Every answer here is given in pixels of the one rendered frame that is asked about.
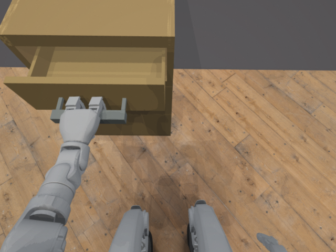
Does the left robot upper arm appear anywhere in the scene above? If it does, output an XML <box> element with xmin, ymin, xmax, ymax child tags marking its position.
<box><xmin>5</xmin><ymin>219</ymin><xmax>68</xmax><ymax>252</ymax></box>

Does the robot right hand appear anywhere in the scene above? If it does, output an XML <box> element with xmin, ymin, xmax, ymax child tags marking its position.
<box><xmin>256</xmin><ymin>233</ymin><xmax>287</xmax><ymax>252</ymax></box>

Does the robot right shin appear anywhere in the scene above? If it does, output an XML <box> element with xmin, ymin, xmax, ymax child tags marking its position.
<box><xmin>191</xmin><ymin>199</ymin><xmax>214</xmax><ymax>252</ymax></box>

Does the left robot thigh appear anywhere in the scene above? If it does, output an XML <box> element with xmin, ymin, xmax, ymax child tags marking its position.
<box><xmin>108</xmin><ymin>209</ymin><xmax>149</xmax><ymax>252</ymax></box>

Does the robot left hand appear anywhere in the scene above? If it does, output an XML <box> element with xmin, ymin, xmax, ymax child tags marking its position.
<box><xmin>59</xmin><ymin>97</ymin><xmax>107</xmax><ymax>145</ymax></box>

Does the cabinet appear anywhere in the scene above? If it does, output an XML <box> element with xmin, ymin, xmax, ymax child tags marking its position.
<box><xmin>0</xmin><ymin>0</ymin><xmax>175</xmax><ymax>136</ymax></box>

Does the drawer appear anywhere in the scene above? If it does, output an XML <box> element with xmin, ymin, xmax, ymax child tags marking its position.
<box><xmin>3</xmin><ymin>46</ymin><xmax>166</xmax><ymax>111</ymax></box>

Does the robot left forearm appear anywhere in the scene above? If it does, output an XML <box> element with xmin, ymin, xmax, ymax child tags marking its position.
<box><xmin>0</xmin><ymin>141</ymin><xmax>90</xmax><ymax>252</ymax></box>

